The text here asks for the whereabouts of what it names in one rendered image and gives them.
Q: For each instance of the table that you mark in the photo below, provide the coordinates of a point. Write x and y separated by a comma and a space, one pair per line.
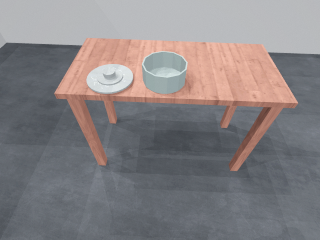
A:
224, 74

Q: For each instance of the lid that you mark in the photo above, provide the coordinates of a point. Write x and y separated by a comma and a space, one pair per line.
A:
99, 84

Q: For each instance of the pot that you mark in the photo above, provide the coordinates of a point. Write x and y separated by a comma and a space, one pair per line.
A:
164, 72

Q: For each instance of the knob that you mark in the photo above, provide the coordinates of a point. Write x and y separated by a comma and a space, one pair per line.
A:
109, 72

